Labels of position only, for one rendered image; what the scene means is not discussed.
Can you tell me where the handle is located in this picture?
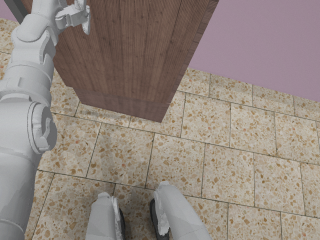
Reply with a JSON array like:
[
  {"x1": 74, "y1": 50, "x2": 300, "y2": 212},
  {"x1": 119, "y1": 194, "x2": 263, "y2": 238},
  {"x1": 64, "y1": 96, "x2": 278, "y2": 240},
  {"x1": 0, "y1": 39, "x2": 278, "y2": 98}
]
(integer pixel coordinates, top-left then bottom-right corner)
[{"x1": 4, "y1": 0, "x2": 29, "y2": 25}]

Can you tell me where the right robot foot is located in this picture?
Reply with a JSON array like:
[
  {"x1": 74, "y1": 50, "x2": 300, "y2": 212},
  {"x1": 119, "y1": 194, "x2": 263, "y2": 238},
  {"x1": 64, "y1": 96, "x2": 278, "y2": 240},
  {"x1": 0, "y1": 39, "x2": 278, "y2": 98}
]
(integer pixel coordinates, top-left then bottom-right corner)
[{"x1": 149, "y1": 199, "x2": 170, "y2": 240}]

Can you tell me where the cupboard door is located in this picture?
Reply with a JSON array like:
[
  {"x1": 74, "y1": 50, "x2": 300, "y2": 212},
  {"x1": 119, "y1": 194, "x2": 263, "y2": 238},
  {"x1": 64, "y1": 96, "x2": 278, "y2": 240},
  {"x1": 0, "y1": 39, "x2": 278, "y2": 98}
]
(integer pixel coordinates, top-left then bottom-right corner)
[{"x1": 21, "y1": 0, "x2": 210, "y2": 104}]

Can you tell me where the left robot thigh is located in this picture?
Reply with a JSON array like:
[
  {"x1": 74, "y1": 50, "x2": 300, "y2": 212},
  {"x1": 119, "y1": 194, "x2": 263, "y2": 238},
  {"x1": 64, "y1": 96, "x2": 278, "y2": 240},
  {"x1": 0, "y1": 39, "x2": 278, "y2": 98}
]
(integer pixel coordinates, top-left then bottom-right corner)
[{"x1": 85, "y1": 196, "x2": 121, "y2": 240}]

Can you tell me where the left robot forearm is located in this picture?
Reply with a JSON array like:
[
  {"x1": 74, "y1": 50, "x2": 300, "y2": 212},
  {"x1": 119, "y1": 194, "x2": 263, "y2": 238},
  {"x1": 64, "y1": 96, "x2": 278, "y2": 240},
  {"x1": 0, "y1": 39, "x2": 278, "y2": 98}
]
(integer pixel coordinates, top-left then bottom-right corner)
[{"x1": 0, "y1": 14, "x2": 59, "y2": 109}]

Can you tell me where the left robot hand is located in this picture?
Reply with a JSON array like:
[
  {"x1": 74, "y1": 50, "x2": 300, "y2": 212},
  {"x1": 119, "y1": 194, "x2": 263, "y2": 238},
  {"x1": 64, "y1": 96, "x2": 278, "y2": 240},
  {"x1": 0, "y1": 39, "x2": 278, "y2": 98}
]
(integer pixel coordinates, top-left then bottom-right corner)
[{"x1": 31, "y1": 0, "x2": 91, "y2": 35}]

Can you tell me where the robot left upper arm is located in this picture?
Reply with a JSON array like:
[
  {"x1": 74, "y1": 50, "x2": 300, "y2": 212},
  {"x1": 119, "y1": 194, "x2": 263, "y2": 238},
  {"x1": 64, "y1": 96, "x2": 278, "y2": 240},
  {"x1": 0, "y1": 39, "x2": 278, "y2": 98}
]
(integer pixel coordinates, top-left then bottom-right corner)
[{"x1": 0, "y1": 101, "x2": 58, "y2": 240}]

